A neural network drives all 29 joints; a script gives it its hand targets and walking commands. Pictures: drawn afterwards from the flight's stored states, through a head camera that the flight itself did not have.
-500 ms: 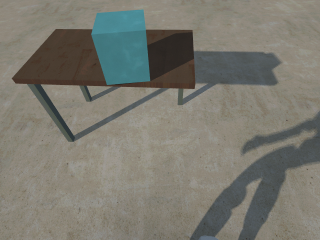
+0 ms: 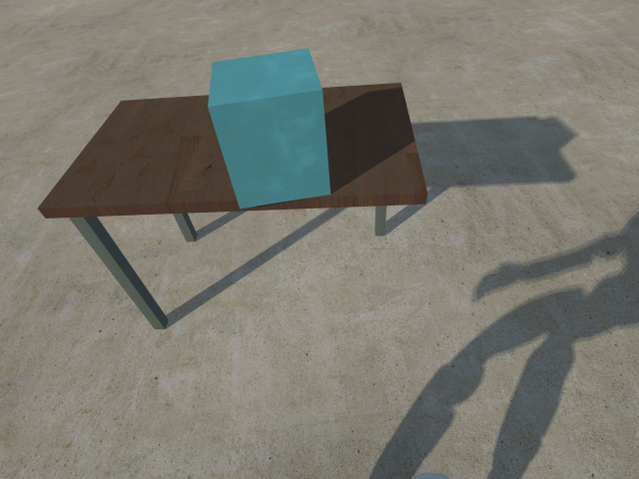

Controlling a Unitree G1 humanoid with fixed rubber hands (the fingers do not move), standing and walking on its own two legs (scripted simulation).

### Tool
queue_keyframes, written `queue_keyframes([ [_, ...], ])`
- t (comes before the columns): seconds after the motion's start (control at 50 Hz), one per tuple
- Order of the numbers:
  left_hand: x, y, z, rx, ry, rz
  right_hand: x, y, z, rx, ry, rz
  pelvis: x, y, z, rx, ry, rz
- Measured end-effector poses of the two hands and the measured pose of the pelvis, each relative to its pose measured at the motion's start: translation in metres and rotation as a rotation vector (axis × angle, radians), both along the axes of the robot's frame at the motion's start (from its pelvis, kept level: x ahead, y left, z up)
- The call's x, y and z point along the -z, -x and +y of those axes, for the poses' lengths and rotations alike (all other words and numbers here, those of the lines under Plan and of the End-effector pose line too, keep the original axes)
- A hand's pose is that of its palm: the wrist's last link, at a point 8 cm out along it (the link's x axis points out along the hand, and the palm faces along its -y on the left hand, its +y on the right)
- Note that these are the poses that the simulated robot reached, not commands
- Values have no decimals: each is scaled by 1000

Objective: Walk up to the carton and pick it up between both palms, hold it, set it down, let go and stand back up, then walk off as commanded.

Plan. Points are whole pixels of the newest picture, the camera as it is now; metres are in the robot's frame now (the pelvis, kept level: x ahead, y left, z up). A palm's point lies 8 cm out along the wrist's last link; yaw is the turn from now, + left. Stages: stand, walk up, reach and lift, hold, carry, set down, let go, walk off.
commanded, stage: walk up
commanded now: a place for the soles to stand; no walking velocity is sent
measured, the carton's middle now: (273, 130) +0.82 +0.10 +0.02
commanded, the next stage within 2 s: none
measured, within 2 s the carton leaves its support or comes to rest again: neither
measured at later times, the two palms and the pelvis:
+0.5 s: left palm out of the picture +0.19 +0.48 -0.06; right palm (522, 440) +0.19 -0.23 -0.08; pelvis +0.11 +0.12 +0.00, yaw -1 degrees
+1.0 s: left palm out of the picture +0.28 +0.57 -0.04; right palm (432, 405) +0.24 -0.13 -0.08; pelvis +0.17 +0.21 +0.00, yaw -1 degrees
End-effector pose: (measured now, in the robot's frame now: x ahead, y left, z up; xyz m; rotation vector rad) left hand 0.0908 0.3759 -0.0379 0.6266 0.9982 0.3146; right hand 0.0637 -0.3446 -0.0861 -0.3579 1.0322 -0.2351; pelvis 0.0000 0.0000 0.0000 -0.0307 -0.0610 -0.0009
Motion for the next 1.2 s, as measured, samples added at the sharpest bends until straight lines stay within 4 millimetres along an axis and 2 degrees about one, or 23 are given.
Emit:
queue_keyframes([
  [0.04,-4,-14,-2,16,14,14,-2,15,6,38,-13,53,-8,-9,5,5,-4,30],
  [0.08,-8,-28,-5,32,24,16,-5,21,9,52,-16,96,-14,-17,7,8,-6,55],
  [0.12,-7,-38,-5,42,28,24,-5,19,10,61,-18,121,-16,-26,9,16,-10,73],
  [0.16,-2,-46,-4,50,22,27,1,8,10,62,-18,117,-9,-36,9,23,-17,65],
  [0.2,3,-50,-1,32,30,18,6,-9,15,55,-23,97,-5,-45,12,21,2,32],
  [0.28,1,-54,15,-4,41,-4,0,-59,33,21,-20,24,-7,-68,29,8,6,-17],
  [0.38,-2,-72,58,-17,25,-29,-6,-119,68,-28,-6,-37,-4,-91,65,-18,12,-21],
  [0.44,9,-85,93,-14,20,-5,-6,-138,95,-42,15,-38,3,-104,93,-23,28,4],
  [0.48,16,-96,107,-8,34,31,-7,-134,109,-25,23,-20,3,-111,110,1,31,6],
  [0.62,14,-147,114,58,108,81,-28,-97,140,60,44,148,-22,-138,144,42,36,89],
  [0.7,13,-177,118,93,120,68,-29,-93,153,87,43,173,-24,-151,157,51,32,100],
  [0.8,18,-208,120,123,111,18,-16,-112,163,95,30,108,-12,-165,166,73,10,66],
  [0.84,23,-209,127,105,94,-6,-5,-127,168,84,23,61,-1,-170,169,77,17,24],
  [0.88,23,-203,137,82,88,-24,-2,-145,179,72,12,15,1,-172,176,75,32,-12],
  [0.96,10,-194,171,44,51,-76,-10,-173,203,18,10,-44,-2,-173,198,32,20,-60],
  [1.02,5,-190,206,48,15,-74,-8,-177,225,5,1,-30,1,-171,221,10,26,-41],
  [1.06,10,-190,233,55,-6,-51,-2,-165,241,8,10,20,7,-168,239,0,39,-10],
  [1.1,19,-190,250,54,-6,-3,4,-140,255,36,22,87,9,-164,255,23,35,-14],
  [1.16,25,-194,249,57,60,53,-6,-103,270,105,39,181,-5,-169,271,44,40,19],
  [1.2,24,-198,245,68,105,76,-19,-91,276,129,58,227,-15,-173,278,46,43,45],
])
